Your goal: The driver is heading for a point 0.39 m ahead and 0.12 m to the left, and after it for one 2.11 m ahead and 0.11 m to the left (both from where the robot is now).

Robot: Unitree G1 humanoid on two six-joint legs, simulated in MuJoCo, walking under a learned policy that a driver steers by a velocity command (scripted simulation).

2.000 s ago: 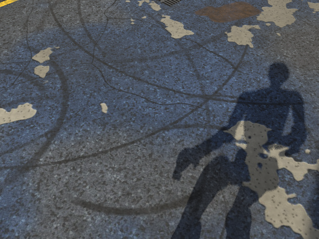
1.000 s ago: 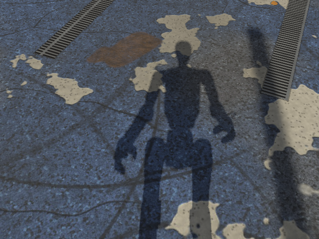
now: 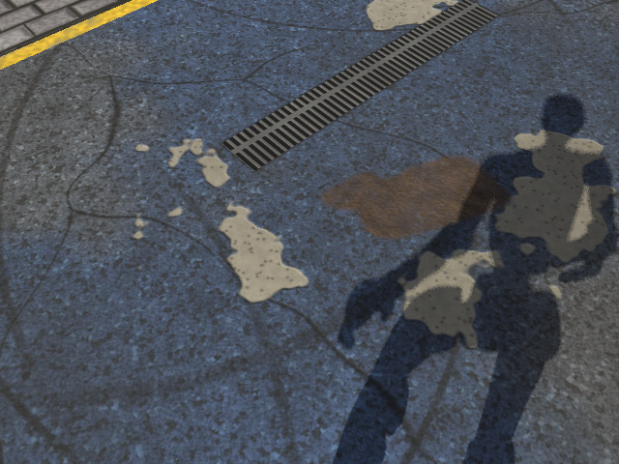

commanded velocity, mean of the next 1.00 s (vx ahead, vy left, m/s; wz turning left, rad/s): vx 0.28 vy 0.00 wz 0.48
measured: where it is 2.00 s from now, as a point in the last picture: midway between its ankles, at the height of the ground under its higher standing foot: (304, 423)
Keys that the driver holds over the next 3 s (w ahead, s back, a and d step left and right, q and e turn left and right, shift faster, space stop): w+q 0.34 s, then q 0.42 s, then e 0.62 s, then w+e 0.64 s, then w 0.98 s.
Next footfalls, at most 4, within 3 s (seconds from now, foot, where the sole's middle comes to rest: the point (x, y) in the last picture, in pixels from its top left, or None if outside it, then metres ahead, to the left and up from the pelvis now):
0.42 right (375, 462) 0.44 -0.10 -0.75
0.86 left None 0.37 0.16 -0.75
1.28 right None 0.43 -0.07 -0.75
1.82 left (244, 404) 0.55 0.17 -0.75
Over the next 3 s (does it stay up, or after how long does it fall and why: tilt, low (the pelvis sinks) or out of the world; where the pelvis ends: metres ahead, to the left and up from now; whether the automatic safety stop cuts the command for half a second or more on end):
stays up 1.10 -0.04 0.02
